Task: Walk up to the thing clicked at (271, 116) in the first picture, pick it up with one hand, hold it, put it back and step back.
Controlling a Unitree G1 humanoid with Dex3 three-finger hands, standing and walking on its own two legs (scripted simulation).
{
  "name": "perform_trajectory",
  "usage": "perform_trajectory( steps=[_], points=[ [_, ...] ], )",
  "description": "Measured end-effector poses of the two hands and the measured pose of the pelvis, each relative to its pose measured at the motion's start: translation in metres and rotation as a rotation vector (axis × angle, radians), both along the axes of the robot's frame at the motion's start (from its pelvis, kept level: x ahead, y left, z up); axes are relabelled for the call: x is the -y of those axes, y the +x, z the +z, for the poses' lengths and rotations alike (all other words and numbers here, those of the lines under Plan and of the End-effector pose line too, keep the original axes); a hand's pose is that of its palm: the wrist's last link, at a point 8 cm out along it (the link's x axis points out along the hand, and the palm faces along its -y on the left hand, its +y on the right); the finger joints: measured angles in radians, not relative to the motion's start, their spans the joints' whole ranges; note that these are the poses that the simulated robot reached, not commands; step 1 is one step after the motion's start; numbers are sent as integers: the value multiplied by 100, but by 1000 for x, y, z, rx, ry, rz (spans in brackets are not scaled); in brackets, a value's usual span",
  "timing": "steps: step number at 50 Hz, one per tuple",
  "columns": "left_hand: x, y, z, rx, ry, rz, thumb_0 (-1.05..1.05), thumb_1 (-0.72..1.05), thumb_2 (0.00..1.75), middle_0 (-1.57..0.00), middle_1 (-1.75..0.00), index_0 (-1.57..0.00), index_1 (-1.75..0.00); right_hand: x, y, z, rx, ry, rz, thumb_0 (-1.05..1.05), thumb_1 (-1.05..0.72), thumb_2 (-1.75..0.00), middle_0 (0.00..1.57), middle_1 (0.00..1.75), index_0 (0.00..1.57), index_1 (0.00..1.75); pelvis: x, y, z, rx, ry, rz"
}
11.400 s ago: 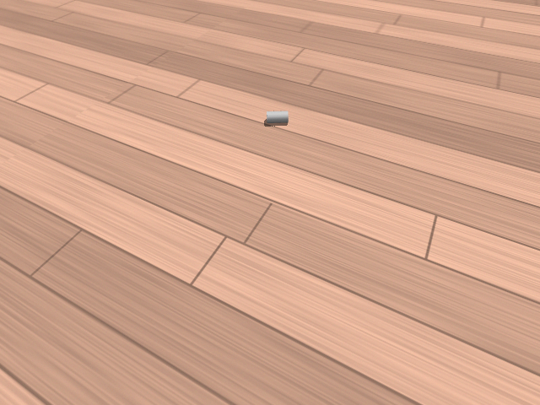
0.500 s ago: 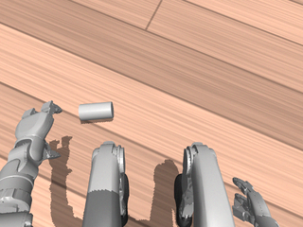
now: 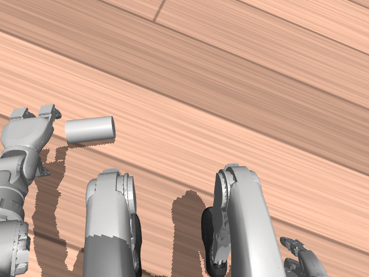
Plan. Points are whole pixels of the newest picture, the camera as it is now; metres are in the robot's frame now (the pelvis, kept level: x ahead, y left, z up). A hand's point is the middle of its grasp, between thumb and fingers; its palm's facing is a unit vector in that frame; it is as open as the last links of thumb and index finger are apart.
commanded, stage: rise first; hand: left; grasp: from above
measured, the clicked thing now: (91, 129) +0.48 +0.27 -0.33
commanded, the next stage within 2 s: none
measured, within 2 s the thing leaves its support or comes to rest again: neither
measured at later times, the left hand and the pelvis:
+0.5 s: hand (52, 143) +0.40 +0.32 -0.19, palm faces -0.45 -0.08 -0.89, open 14.1 cm; pelvis +0.01 +0.00 -0.03, yaw -1 degrees
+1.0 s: hand (58, 141) +0.41 +0.32 -0.21, palm faces -0.45 -0.08 -0.89, open 14.1 cm; pelvis +0.01 +0.00 -0.04, yaw -1 degrees
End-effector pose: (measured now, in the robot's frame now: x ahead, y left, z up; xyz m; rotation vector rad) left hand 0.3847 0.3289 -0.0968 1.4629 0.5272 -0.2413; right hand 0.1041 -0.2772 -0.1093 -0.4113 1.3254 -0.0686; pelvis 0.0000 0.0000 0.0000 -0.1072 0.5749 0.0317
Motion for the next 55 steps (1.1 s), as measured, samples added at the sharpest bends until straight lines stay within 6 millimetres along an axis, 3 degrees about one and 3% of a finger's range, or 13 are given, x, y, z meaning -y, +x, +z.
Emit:
perform_trajectory(
  steps=[20, 55],
  points=[
    [6, 19, -34, 17, 36, -17, 0, -52, 98, -9, -101, -9, -101, -4, -1, -30, -40, 21, 27, 0, -90, -90, 20, 30, 20, 30, 3, 5, -25, -11, 2, -11],
    [15, 34, -58, 21, 25, -22, 0, -52, 99, -11, -100, -10, -101, -3, -12, -39, -71, 12, 26, 0, -91, -90, 20, 30, 20, 30, 1, 10, -41, -10, -5, -17]
  ],
)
